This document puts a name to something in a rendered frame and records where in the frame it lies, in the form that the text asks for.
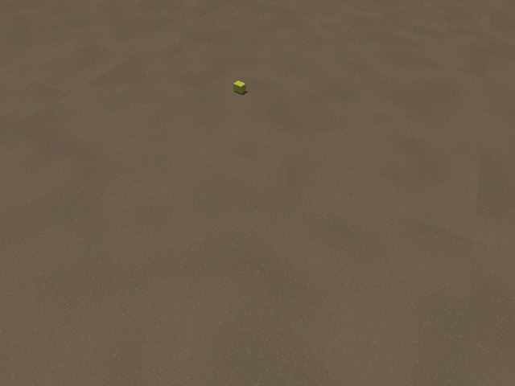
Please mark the small box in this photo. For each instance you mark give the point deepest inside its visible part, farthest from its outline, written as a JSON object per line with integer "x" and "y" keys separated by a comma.
{"x": 239, "y": 87}

